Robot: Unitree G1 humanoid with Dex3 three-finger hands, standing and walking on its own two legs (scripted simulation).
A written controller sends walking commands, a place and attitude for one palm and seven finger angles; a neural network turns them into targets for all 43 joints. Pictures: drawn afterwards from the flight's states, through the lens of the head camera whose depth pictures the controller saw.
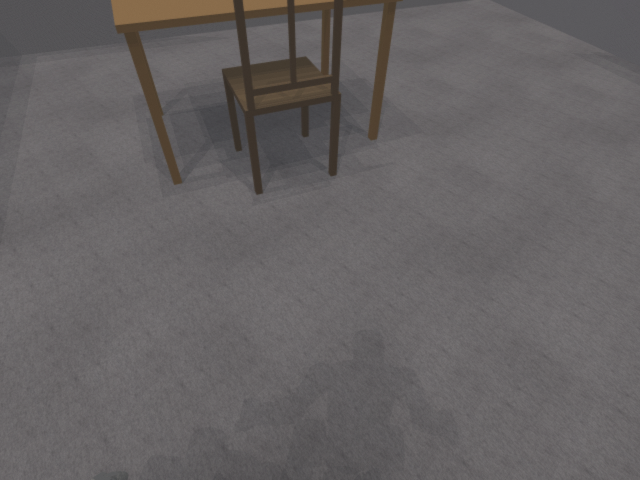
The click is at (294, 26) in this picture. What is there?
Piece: chair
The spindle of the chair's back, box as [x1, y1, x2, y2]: [287, 0, 296, 82]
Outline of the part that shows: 287,0 290,80 294,82 296,81 293,0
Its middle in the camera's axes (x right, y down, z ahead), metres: -0.11 -0.75 +1.47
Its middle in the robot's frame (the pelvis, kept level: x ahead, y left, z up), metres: +1.59 +0.19 -0.08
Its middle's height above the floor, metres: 0.69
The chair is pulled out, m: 0.00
